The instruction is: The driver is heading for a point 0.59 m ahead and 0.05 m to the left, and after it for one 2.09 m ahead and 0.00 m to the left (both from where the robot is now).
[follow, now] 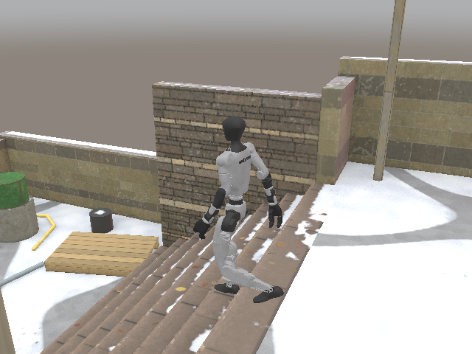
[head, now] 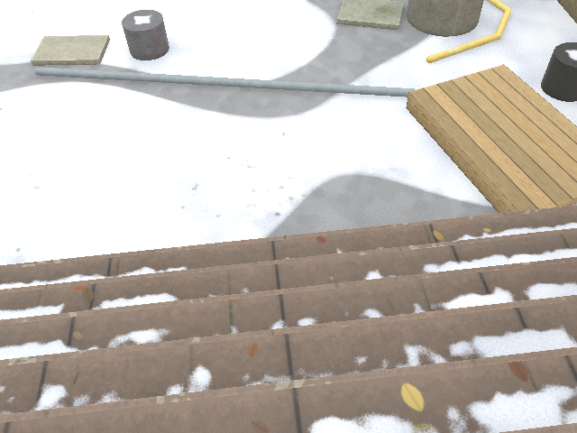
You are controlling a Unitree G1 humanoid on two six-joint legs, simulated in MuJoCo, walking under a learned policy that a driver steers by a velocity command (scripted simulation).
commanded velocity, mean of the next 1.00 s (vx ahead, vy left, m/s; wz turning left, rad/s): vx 0.42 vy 0.00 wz -0.16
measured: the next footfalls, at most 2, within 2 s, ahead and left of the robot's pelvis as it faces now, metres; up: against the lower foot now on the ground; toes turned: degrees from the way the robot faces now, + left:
left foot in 0.46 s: +0.38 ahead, +0.11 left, -0.17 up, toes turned -5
right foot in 0.98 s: +0.64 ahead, -0.12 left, -0.35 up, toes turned -13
